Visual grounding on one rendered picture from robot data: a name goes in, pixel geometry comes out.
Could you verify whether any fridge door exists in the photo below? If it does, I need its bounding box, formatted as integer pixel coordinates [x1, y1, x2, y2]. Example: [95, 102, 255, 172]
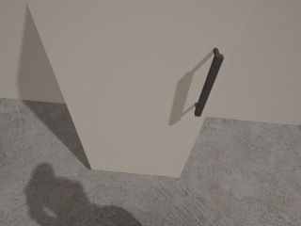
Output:
[25, 0, 257, 178]

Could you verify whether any handle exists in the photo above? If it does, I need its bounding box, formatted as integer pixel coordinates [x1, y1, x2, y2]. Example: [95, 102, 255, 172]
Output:
[194, 48, 224, 117]

